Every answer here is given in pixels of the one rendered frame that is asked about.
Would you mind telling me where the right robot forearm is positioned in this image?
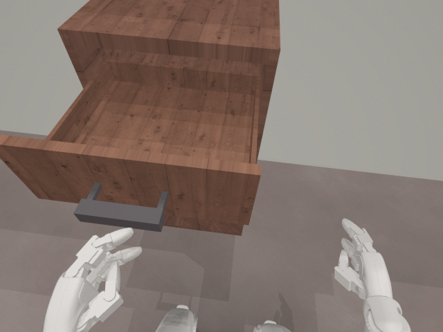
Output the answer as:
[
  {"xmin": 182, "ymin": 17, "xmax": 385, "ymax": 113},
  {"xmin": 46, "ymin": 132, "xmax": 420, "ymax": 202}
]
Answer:
[{"xmin": 363, "ymin": 296, "xmax": 411, "ymax": 332}]

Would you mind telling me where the drawer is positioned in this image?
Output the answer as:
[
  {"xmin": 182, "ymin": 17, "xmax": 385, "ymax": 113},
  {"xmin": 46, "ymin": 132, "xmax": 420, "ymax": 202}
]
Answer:
[{"xmin": 0, "ymin": 59, "xmax": 261, "ymax": 225}]

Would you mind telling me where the left robot hand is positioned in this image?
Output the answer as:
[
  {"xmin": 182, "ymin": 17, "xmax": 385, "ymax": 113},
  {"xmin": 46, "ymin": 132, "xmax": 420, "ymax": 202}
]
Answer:
[{"xmin": 43, "ymin": 228, "xmax": 142, "ymax": 332}]

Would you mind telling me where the cabinet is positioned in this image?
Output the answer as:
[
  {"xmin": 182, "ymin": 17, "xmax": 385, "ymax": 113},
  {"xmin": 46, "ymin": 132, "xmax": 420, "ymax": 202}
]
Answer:
[{"xmin": 57, "ymin": 0, "xmax": 280, "ymax": 236}]

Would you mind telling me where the left robot thigh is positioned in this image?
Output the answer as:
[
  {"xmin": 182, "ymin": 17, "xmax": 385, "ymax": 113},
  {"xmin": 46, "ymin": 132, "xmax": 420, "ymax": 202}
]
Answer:
[{"xmin": 155, "ymin": 308, "xmax": 198, "ymax": 332}]

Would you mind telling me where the handle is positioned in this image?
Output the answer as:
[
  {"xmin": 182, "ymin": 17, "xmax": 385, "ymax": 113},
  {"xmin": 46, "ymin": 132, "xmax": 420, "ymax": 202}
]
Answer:
[{"xmin": 74, "ymin": 183, "xmax": 169, "ymax": 232}]

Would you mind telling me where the right robot hand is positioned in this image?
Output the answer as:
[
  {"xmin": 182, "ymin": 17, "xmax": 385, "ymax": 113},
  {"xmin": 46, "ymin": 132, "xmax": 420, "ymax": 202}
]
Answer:
[{"xmin": 334, "ymin": 219, "xmax": 393, "ymax": 301}]

